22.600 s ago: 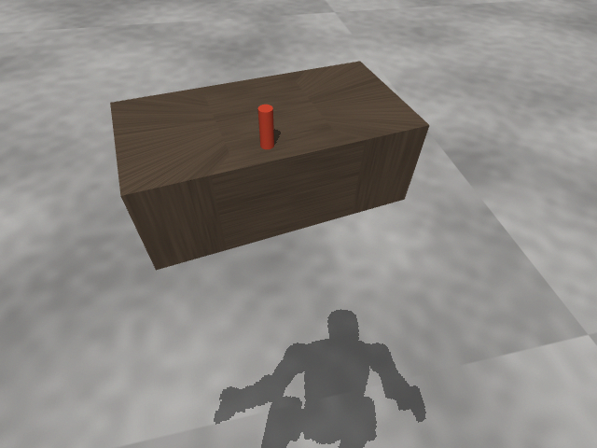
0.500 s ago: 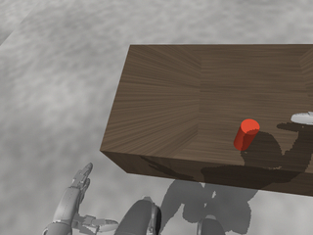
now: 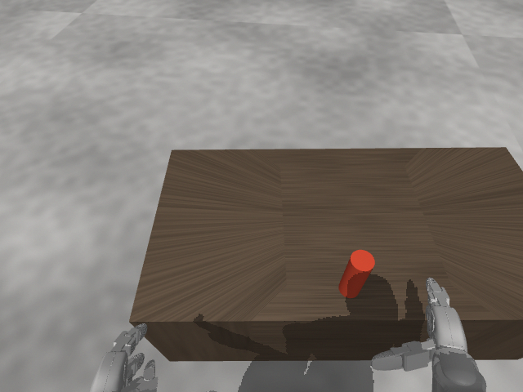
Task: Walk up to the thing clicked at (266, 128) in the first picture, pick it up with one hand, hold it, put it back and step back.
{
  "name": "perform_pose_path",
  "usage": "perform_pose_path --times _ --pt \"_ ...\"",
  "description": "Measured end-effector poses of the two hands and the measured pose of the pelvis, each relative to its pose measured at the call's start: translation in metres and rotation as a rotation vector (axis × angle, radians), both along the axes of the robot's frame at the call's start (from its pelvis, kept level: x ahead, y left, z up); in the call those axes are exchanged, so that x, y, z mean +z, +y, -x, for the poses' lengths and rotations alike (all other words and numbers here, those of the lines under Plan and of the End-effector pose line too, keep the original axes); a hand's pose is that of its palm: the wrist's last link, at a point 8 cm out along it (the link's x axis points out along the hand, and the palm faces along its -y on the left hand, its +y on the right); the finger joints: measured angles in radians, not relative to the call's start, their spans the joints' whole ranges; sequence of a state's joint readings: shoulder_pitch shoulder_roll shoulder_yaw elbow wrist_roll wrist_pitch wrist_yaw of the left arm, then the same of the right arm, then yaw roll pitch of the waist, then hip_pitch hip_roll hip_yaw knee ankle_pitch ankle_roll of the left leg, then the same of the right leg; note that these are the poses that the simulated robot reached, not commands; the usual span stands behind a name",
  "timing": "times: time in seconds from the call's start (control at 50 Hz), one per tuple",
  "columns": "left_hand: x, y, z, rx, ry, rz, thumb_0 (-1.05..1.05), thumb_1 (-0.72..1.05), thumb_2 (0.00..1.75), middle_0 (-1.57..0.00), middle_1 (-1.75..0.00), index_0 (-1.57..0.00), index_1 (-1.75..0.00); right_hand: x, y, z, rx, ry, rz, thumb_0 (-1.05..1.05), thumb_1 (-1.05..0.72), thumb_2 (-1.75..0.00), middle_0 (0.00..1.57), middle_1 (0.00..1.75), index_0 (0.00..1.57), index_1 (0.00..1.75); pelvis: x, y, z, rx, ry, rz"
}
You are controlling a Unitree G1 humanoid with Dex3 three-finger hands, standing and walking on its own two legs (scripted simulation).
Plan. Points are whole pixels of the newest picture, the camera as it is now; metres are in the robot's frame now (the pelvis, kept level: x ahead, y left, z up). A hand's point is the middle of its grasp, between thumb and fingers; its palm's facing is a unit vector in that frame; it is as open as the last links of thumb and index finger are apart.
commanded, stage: home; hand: right
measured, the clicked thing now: (355, 275) +0.42 -0.20 -0.24
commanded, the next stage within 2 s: none
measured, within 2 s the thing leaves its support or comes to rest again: neither
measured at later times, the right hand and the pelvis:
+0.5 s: hand out of the picture +0.15 -0.17 -0.06, palm faces +0.13 +0.95 -0.28, open 17.5 cm; pelvis -0.02 +0.02 +0.00, yaw -1 degrees
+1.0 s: hand out of the picture +0.06 -0.23 -0.10, palm faces +0.02 +0.91 -0.42, open 17.6 cm; pelvis +0.00 +0.03 +0.03, yaw -2 degrees
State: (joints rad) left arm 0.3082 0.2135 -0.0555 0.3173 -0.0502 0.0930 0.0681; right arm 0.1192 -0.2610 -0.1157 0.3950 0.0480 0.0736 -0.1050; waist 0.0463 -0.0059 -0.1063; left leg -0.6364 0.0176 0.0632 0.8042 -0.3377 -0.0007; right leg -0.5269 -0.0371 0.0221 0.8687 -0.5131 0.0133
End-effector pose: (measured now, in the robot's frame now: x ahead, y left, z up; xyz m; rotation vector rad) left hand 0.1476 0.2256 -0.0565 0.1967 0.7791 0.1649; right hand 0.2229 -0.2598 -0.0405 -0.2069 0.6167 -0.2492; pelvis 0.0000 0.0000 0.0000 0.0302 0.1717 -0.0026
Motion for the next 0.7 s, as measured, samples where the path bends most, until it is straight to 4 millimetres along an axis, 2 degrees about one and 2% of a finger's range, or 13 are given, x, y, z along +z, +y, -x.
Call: perform_pose_path --times 0.14,0.22,0.3,0.46,0.58,0.64,0.7 --pt "-0.022 0.012 0.012 0.042 0.066 -0.005 0.01 0.86 0.87 -0.2 -0.29 -0.2 -0.29 0.0 0.032 0.065 0.03 0.081 -0.027 -0.01 0.51 -0.07 0.06 0.05 0.06 0.06 0.0 0.005 0.002 -0.004 -0.032 0.005" --pt "-0.025 0.017 0.016 0.046 0.057 -0.021 0.01 0.87 0.88 -0.2 -0.29 -0.2 -0.3 -0.003 0.043 0.09 0.021 0.12 -0.036 -0.01 0.52 -0.06 0.06 0.05 0.06 0.06 -0.001 0.01 0.007 -0.008 -0.044 0.01" --pt "-0.024 0.022 0.016 0.041 0.023 -0.037 0.01 0.87 0.88 -0.2 -0.29 -0.2 -0.3 -0.001 0.046 0.098 0.012 0.118 -0.022 -0.01 0.53 -0.05 0.06 0.05 0.06 0.06 -0.002 0.014 0.014 -0.013 -0.052 0.014" --pt "-0.016 0.026 0.013 0.027 -0.061 -0.051 0.01 0.88 0.89 -0.2 -0.29 -0.2 -0.3 0.007 0.048 0.095 0.017 0.08 0.003 -0.01 0.55 -0.04 0.05 0.05 0.06 0.05 -0.002 0.017 0.021 -0.015 -0.065 0.018" --pt "-0.012 0.025 0.012 0.017 -0.089 -0.053 0.01 0.89 0.89 -0.21 -0.3 -0.2 -0.3 0.006 0.049 0.1 0.016 0.093 -0.008 -0.01 0.56 -0.03 0.05 0.04 0.06 0.05 -0.002 0.017 0.023 -0.014 -0.068 0.018" --pt "-0.021 0.026 0.015 -0.089 0.001 -0.091 0.01 0.89 0.89 -0.21 -0.3 -0.2 -0.3 -0.009 0.041 0.104 0.096 0.157 0.046 0.0 0.57 -0.03 0.05 0.04 0.06 0.05 0.002 0.016 0.024 -0.01 -0.111 0.018" --pt "-0.03 0.034 0.023 -0.121 0.104 -0.084 0.01 0.89 0.89 -0.21 -0.3 -0.2 -0.3 -0.02 0.026 0.115 0.117 0.263 0.067 0.0 0.58 -0.02 0.05 0.04 0.06 0.05 0.008 0.018 0.02 -0.01 -0.137 0.024"
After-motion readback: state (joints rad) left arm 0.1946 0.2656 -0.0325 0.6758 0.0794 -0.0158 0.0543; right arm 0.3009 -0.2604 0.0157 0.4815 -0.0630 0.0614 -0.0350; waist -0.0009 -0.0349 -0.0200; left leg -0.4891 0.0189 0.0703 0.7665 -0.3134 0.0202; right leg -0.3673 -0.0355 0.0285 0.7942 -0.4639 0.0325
